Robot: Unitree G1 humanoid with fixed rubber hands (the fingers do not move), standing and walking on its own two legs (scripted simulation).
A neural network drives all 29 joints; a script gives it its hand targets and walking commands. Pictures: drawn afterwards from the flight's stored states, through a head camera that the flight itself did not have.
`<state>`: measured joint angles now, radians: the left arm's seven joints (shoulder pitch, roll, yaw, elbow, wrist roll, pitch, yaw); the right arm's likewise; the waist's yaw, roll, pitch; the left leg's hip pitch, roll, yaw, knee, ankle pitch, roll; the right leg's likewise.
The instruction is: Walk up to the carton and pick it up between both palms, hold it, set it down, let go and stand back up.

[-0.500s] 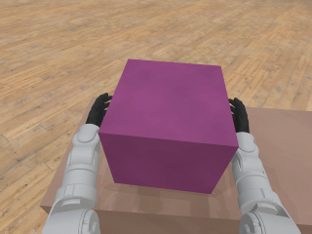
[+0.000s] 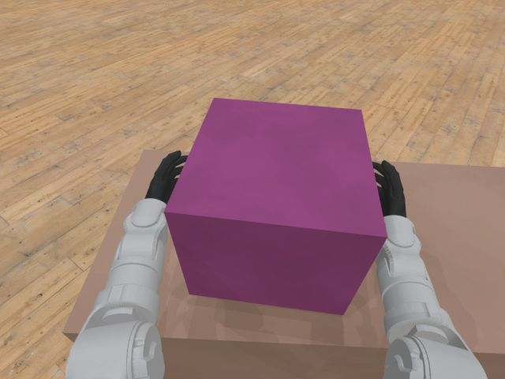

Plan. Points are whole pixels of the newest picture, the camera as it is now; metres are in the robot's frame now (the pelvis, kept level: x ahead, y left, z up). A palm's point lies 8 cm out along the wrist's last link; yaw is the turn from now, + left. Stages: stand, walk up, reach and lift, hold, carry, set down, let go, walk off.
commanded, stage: set down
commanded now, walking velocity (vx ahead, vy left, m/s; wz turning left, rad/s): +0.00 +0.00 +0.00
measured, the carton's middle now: (275, 201) +0.43 -0.05 +0.05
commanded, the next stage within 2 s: none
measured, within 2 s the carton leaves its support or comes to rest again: rests again in 1.24 s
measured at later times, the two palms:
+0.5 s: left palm (170, 199) +0.43 +0.13 +0.07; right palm (387, 217) +0.36 -0.23 +0.07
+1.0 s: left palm (170, 211) +0.42 +0.14 +0.05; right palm (385, 228) +0.35 -0.23 +0.05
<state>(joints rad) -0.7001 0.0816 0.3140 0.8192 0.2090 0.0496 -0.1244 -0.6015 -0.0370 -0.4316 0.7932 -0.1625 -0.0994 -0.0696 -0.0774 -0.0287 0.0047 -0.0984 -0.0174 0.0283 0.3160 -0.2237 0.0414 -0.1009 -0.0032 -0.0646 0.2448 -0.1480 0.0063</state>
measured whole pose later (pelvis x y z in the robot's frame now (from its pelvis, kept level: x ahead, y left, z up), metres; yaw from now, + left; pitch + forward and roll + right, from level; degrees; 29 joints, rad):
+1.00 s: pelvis -0.01 +0.00 +0.00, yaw +0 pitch +9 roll -1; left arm -0.83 0.15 0.35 1.24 0.21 -0.27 -0.10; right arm -0.67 -0.01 -0.55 0.97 -0.28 -0.28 -0.08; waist -0.10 0.00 -0.07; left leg -0.32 -0.01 0.03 0.36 -0.20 0.04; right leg -0.32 -0.01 -0.07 0.29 -0.13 0.00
